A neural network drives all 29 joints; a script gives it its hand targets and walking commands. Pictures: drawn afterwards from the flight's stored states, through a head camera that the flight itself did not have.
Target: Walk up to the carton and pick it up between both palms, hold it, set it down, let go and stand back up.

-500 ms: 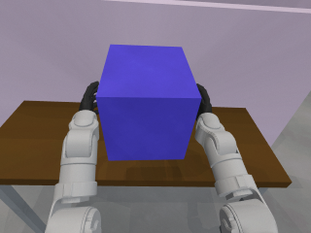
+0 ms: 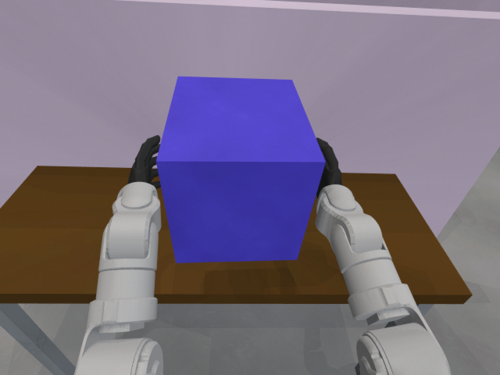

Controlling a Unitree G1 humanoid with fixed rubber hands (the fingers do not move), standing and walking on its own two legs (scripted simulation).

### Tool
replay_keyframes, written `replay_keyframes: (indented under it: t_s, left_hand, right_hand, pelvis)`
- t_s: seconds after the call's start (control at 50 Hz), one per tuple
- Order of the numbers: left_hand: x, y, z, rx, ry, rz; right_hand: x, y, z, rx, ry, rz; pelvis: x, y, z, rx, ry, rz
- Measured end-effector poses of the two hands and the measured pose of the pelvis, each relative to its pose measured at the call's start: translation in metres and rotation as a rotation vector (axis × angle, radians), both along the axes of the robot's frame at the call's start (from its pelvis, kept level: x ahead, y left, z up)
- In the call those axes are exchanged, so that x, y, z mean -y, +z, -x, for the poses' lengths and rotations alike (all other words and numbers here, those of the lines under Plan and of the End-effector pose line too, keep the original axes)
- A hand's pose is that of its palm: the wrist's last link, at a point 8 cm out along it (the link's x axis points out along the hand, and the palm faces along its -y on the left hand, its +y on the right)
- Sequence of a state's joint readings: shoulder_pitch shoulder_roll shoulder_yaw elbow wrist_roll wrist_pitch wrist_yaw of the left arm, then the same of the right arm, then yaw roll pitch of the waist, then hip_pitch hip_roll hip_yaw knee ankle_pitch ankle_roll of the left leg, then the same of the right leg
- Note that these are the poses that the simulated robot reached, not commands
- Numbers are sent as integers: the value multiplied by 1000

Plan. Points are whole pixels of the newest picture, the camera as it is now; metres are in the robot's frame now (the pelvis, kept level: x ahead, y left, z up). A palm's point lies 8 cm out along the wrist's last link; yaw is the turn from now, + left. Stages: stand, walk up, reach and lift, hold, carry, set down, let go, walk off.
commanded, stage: hold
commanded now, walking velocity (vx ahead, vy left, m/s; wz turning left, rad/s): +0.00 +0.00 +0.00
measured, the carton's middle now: (236, 167) +0.40 +0.01 +0.18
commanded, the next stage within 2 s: none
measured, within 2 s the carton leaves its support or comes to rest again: neither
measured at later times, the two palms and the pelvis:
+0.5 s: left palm (137, 184) +0.35 +0.16 +0.18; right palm (324, 185) +0.35 -0.13 +0.18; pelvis -0.01 +0.00 +0.00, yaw +0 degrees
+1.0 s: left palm (141, 183) +0.35 +0.16 +0.18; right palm (326, 186) +0.35 -0.13 +0.18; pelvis -0.01 +0.00 +0.00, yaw -1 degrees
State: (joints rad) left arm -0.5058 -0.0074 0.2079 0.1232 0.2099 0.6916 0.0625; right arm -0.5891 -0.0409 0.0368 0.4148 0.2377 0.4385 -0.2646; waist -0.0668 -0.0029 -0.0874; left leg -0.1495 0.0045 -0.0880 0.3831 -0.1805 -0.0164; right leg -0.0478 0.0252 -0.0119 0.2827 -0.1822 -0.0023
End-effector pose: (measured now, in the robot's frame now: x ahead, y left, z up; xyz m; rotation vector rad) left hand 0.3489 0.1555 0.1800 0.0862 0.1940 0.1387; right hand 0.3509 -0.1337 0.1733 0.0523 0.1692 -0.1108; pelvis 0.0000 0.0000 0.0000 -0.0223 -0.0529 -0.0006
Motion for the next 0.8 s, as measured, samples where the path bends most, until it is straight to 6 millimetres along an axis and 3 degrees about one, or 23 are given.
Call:
replay_keyframes:
  t_s: [0.36,0.62,0.8]
  left_hand:
    - [-4,0,8,9,-3,19]
    - [-7,8,2,16,-2,12]
    - [-1,2,7,1,-9,19]
  right_hand:
    - [-3,3,9,7,-7,5]
    - [-7,9,3,16,-8,-2]
    - [-1,2,11,2,-20,-14]
  pelvis:
    - [0,0,5,4,-1,-1]
    - [-4,0,9,4,3,1]
    - [-5,0,8,11,-3,2]
